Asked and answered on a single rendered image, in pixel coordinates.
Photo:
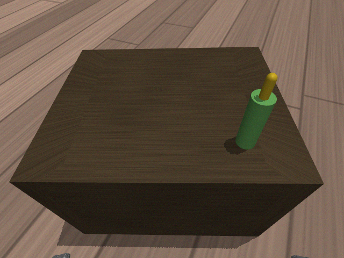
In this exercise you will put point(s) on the bottle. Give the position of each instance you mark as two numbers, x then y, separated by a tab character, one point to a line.
258	110

